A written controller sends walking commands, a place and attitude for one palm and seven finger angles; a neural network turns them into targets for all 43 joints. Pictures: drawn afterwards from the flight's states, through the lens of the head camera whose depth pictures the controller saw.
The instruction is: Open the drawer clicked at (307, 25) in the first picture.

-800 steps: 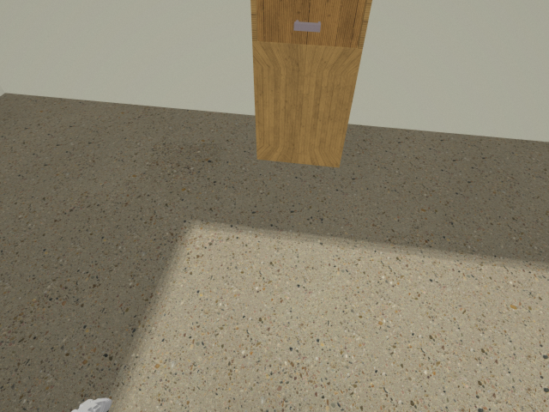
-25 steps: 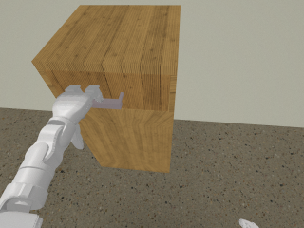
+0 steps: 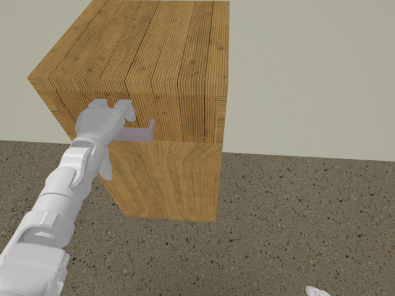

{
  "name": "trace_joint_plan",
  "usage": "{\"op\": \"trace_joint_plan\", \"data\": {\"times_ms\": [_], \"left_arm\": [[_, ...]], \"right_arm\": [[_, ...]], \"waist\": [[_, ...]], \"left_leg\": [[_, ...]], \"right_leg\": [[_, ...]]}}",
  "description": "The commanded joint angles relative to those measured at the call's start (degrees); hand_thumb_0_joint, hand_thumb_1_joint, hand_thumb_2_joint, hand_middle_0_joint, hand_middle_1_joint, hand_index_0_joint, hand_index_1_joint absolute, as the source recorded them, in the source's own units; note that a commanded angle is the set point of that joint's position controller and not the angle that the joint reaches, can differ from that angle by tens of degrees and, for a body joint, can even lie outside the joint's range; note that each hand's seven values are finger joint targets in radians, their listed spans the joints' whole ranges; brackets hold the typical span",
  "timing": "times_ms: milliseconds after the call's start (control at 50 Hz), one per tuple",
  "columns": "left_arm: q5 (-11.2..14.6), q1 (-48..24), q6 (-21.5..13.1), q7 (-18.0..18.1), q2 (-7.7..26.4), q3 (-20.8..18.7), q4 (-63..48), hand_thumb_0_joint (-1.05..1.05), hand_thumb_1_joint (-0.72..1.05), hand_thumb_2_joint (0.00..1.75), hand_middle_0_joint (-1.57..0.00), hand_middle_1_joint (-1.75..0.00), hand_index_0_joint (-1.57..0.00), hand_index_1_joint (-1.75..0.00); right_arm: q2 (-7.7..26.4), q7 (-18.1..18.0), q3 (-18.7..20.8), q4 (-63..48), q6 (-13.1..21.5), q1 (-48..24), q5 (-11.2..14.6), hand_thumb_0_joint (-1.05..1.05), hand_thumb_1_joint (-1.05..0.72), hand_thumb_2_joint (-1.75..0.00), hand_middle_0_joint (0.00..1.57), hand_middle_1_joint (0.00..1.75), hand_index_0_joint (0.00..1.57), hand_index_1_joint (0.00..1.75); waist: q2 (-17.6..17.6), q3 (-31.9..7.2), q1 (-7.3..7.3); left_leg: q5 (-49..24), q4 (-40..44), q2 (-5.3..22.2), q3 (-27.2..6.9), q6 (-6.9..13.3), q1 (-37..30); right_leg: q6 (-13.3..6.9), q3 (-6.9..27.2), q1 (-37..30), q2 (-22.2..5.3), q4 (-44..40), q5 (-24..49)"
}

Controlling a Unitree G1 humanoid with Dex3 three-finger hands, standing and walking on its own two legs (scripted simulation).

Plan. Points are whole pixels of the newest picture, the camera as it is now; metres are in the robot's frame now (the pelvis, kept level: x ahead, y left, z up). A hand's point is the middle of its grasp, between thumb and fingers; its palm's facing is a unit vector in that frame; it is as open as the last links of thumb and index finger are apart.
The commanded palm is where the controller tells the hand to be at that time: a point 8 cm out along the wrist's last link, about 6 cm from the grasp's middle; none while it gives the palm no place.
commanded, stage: move the hooked fingers above the handle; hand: left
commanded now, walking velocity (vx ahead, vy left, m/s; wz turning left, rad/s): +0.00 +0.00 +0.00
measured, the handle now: (134, 128) +0.51 +0.20 +0.00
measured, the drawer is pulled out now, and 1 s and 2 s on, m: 0.00 0.00 0.00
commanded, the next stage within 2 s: lower the fingers behind the handle in 1.16 s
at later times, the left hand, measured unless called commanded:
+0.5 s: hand (125, 126) +0.47 +0.20 +0.06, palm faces -0.04 -0.01 -1.00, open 13.8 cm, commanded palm +0.44 +0.21 +0.12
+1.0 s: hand (118, 128) +0.46 +0.22 +0.06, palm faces -0.05 -0.02 -1.00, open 13.8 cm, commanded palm +0.45 +0.22 +0.12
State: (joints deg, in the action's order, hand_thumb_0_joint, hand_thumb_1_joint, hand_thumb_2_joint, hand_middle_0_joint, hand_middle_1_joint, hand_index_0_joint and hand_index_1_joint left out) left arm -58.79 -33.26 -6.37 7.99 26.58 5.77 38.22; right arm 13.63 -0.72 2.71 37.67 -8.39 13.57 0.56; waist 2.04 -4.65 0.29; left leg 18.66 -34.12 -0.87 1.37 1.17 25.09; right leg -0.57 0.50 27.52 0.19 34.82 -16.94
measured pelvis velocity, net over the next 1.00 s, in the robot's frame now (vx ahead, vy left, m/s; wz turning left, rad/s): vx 0.00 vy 0.00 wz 0.00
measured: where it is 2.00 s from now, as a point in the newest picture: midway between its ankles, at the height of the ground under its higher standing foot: outside the picture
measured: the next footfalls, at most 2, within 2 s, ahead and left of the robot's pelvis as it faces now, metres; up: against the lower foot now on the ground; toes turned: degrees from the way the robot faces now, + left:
none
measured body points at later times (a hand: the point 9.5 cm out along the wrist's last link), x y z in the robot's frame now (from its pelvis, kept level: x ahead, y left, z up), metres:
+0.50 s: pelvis +0.00 -0.01 -0.01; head +0.07 -0.02 +0.44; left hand +0.46 +0.20 +0.11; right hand +0.03 -0.28 -0.14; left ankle -0.02 +0.11 -0.73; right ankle +0.00 -0.12 -0.73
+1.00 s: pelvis +0.00 +0.00 -0.01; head +0.07 -0.01 +0.44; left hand +0.46 +0.22 +0.11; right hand +0.06 -0.28 -0.14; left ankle -0.02 +0.11 -0.73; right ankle +0.00 -0.12 -0.73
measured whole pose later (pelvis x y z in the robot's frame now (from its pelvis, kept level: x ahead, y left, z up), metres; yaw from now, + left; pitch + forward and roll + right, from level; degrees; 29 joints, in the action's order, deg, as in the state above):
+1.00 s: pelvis +0.00 +0.00 -0.01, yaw +0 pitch +14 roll +0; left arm -60.2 -44.3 -7.8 10.5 28.8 4.8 52.9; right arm 14.7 -1.4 3.5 38.6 -7.6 16.9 0.3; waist 1.6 -6.1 -3.3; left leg 19.5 -37.3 -0.2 0.9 0.9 31.7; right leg -0.8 0.0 33.4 0.8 36.7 -17.2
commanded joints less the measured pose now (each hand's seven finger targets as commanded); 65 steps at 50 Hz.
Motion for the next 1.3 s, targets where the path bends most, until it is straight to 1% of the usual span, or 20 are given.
{"op": "trace_joint_plan", "data": {"times_ms": [0, 40, 160, 260, 320, 460, 500, 540, 600, 640, 740, 820, 840, 880, 900, 980, 1060, 1080, 1220, 1280], "left_arm": [[0.3, -25.7, -0.3, 3.2, 12.1, -5.4, -9.3, 0.00, -0.50, 0.30, -0.30, -1.20, -0.30, -1.20], [0.2, -26.6, -0.1, 3.2, 10.8, -4.3, -6.8, 0.00, -0.50, 0.30, -0.30, -1.20, -0.30, -1.20], [-0.9, -32.3, -0.2, 4.1, 13.7, -5.3, -1.9, 0.00, -0.50, 0.30, -0.30, -1.20, -0.30, -1.20], [-1.5, -36.4, -1.2, 5.8, 14.8, -6.3, -0.5, 0.00, -0.50, 0.30, -0.30, -1.20, -0.30, -1.20], [-1.7, -36.4, -0.4, 6.8, 15.1, -6.8, 3.6, 0.00, -0.50, 0.30, -0.30, -1.20, -0.30, -1.20], [-2.1, -34.8, 1.2, 6.5, 17.1, -7.9, 5.7, 0.00, -0.50, 0.30, -0.30, -1.20, -0.30, -1.20], [-1.9, -33.1, 0.4, 6.0, 19.0, -9.6, 4.8, 0.00, -0.50, 0.30, -0.30, -1.20, -0.30, -1.20], [-1.7, -33.2, 0.0, 5.5, 17.6, -8.0, 4.9, 0.00, -0.50, 0.30, -0.30, -1.20, -0.30, -1.20], [-1.8, -33.2, -1.6, 5.8, 19.3, -9.6, 2.0, 0.00, -0.50, 0.30, -0.30, -1.20, -0.30, -1.20], [-1.4, -34.0, -2.1, 6.1, 15.9, -7.1, 0.6, 0.00, -0.50, 0.30, -0.30, -1.20, -0.30, -1.20], [-1.5, -33.4, -1.1, 6.8, 19.1, -9.3, 3.5, 0.00, -0.50, 0.30, -0.30, -1.20, -0.30, -1.20], [-1.7, -36.4, -0.6, 6.2, 18.3, -7.6, 4.5, 0.00, -0.50, 0.30, -0.30, -1.20, -0.30, -1.20], [-1.6, -38.0, -0.6, 5.8, 15.3, -4.8, 3.9, 0.00, -0.50, 0.30, -0.30, -1.20, -0.30, -1.20], [-1.0, -39.2, -1.7, 5.2, 13.3, -3.8, 2.3, 0.00, -0.50, 0.30, -0.30, -1.20, -0.30, -1.20], [-1.0, -37.7, -1.9, 5.1, 15.8, -6.2, 2.6, 0.00, -0.50, 0.30, -0.30, -1.20, -0.30, -1.20], [-0.9, -37.8, -2.1, 5.2, 14.3, -5.3, 3.0, 0.00, -0.50, 0.30, -0.30, -1.20, -0.30, -1.20], [-1.9, -34.9, -0.2, 6.4, 17.3, -8.1, 6.1, 0.00, -0.50, 0.30, -0.30, -1.20, -0.30, -1.20], [-2.1, -35.6, -0.4, 6.5, 19.6, -10.0, 5.1, 0.00, -0.50, 0.30, -0.30, -1.20, -0.30, -1.20], [-1.4, -35.4, -0.5, 5.6, 15.2, -6.9, 1.9, 0.00, -0.50, 0.30, -0.30, -1.20, -0.30, -1.20], [-1.1, -34.4, -0.5, 5.2, 13.8, -5.9, 4.0, 0.00, -0.50, 0.30, -0.30, -1.20, -0.30, -1.20]], "right_arm": [[8.0, -0.4, 3.2, -5.4, 1.3, 2.6, -0.1, 0.00, -0.90, -0.90, 0.20, 0.30, 0.20, 0.30], [8.1, -0.3, 3.4, -4.9, 1.2, 3.1, -0.1, 0.00, -0.90, -0.90, 0.20, 0.30, 0.20, 0.30], [8.7, -0.8, 3.2, -4.2, 1.0, 4.7, -0.1, 0.00, -0.90, -0.90, 0.20, 0.30, 0.20, 0.30], [8.7, -0.8, 3.8, -3.3, 1.3, 7.0, -0.6, 0.00, -0.90, -0.90, 0.20, 0.30, 0.20, 0.30], [9.0, -0.7, 3.8, -2.9, 1.3, 8.0, -0.7, 0.00, -0.90, -0.90, 0.20, 0.30, 0.20, 0.30], [9.4, -0.8, 3.8, -3.3, 1.2, 8.6, -0.4, 0.00, -0.90, -0.90, 0.20, 0.30, 0.20, 0.30], [9.4, -1.1, 3.8, -3.8, 1.2, 8.6, -0.4, 0.00, -0.90, -0.90, 0.20, 0.30, 0.20, 0.30], [9.4, -1.3, 3.7, -3.9, 1.2, 8.4, -0.1, 0.00, -0.90, -0.90, 0.20, 0.30, 0.20, 0.30], [9.5, -1.4, 4.0, -3.8, 1.3, 8.7, -0.3, 0.00, -0.90, -0.90, 0.20, 0.30, 0.20, 0.30], [9.1, -1.2, 4.2, -3.7, 1.5, 8.5, -0.4, 0.00, -0.90, -0.90, 0.20, 0.30, 0.20, 0.30], [9.6, -1.3, 3.8, -3.1, 1.5, 8.2, -0.1, 0.00, -0.90, -0.90, 0.20, 0.30, 0.20, 0.30], [9.7, -1.6, 3.6, -2.9, 1.7, 8.3, 0.1, 0.00, -0.90, -0.90, 0.20, 0.30, 0.20, 0.30], [9.5, -1.6, 3.6, -3.2, 1.8, 8.2, 0.1, 0.00, -0.90, -0.90, 0.20, 0.30, 0.20, 0.30], [9.2, -1.4, 3.9, -3.1, 2.1, 8.6, -0.2, 0.00, -0.90, -0.90, 0.20, 0.30, 0.20, 0.30], [9.5, -1.4, 4.0, -2.9, 1.9, 9.1, -0.3, 0.00, -0.90, -0.90, 0.20, 0.30, 0.20, 0.30], [9.3, -1.0, 3.7, -3.0, 1.6, 8.9, -0.6, 0.00, -0.90, -0.90, 0.20, 0.30, 0.20, 0.30], [9.5, -0.9, 3.4, -3.4, 1.0, 8.3, -0.6, 0.00, -0.90, -0.90, 0.20, 0.30, 0.20, 0.30], [9.6, -0.9, 3.3, -3.7, 0.9, 8.3, -0.6, 0.00, -0.90, -0.90, 0.20, 0.30, 0.20, 0.30], [9.3, -0.6, 4.1, -3.9, 0.9, 9.1, -0.6, 0.00, -0.90, -0.90, 0.20, 0.30, 0.20, 0.30], [9.5, -0.6, 3.9, -3.4, 0.6, 9.4, -0.6, 0.00, -0.90, -0.90, 0.20, 0.30, 0.20, 0.30]], "waist": [[-0.6, -21.1, -1.20], [-1.7, -19.7, -1.97], [-1.9, -19.1, -3.15], [0.4, -23.4, -3.72], [-1.5, -23.1, -4.18], [-1.4, -23.3, -3.57], [-2.0, -25.7, -2.82], [-2.0, -22.1, -3.70], [-0.3, -25.0, -3.06], [0.5, -24.2, -3.98], [-1.4, -21.9, -3.77], [-1.4, -21.4, -5.15], [0.1, -20.7, -5.83], [1.1, -22.6, -5.91], [0.9, -23.9, -5.20], [0.8, -23.5, -5.24], [-0.7, -21.6, -3.94], [-0.6, -23.5, -3.23], [0.8, -25.7, -4.22], [-0.6, -22.7, -4.66]], "left_leg": [[-25.6, 1.0, -0.5, 0.1, 0.6, -9.2], [-23.7, 0.9, -0.5, 0.4, 0.6, -8.4], [-18.8, 0.9, -0.9, 0.5, 1.0, -4.8], [-21.1, -0.6, -0.8, 0.4, 0.9, -5.4], [-20.7, -0.9, -0.8, 0.6, 1.0, -3.1], [-19.3, -0.2, -0.7, 1.6, 1.4, -1.2], [-20.2, -0.3, -0.9, 1.7, 1.6, -1.2], [-18.5, 0.1, -0.8, 1.8, 1.5, -0.4], [-20.7, -0.2, -0.7, 1.6, 1.6, -2.1], [-20.7, -0.4, -0.6, 1.6, 1.5, -3.8], [-17.8, 0.2, -0.8, 1.5, 1.5, -1.7], [-17.4, -0.2, -0.7, 1.1, 1.5, -2.6], [-17.1, -0.2, -0.8, 1.0, 1.4, -3.2], [-19.4, -1.0, -0.6, 0.6, 1.4, -5.8], [-20.4, -1.2, -0.5, 0.3, 1.3, -6.2], [-23.2, -1.8, -0.4, 0.1, 1.0, -6.0], [-21.5, -1.4, -0.5, 0.7, 1.0, -2.5], [-22.8, -1.5, -0.5, 0.6, 1.0, -2.5], [-27.1, -2.5, 0.2, 0.1, 1.0, -7.2], [-25.9, -2.1, 0.2, 0.0, 1.0, -5.5]], "right_leg": [[-2.1, -1.0, -9.7, 1.5, -1.4, 20.5], [-2.0, -1.1, -8.3, 1.5, -1.7, 19.5], [-1.9, -0.5, -7.7, 1.3, -1.8, 17.2], [-2.0, -0.2, -7.4, 1.5, -0.7, 19.0], [-1.8, -0.2, -7.6, 1.6, -0.4, 19.9], [-1.5, 0.4, -10.0, 1.5, -1.1, 20.6], [-1.4, 0.9, -12.5, 1.4, -0.9, 22.2], [-1.3, 0.6, -10.8, 1.4, -1.5, 20.9], [-1.5, 0.8, -11.3, 1.5, -0.9, 21.7], [-1.5, 0.4, -9.3, 1.6, -1.2, 20.9], [-1.4, 0.3, -9.2, 1.5, -1.8, 18.5], [-1.3, 0.2, -7.4, 1.5, -1.9, 17.5], [-1.4, 0.0, -5.8, 1.5, -2.0, 16.7], [-1.6, -0.2, -5.3, 1.6, -1.7, 17.1], [-1.6, -0.3, -5.6, 1.8, -1.2, 17.8], [-1.8, -0.8, -5.0, 1.8, -0.4, 19.3], [-1.8, -0.8, -5.8, 1.8, -0.1, 19.1], [-1.9, -0.6, -7.4, 1.8, 0.3, 20.0], [-1.8, -1.0, -5.4, 2.2, 0.4, 20.7], [-1.9, -1.3, -4.5, 2.2, 0.0, 19.7]]}}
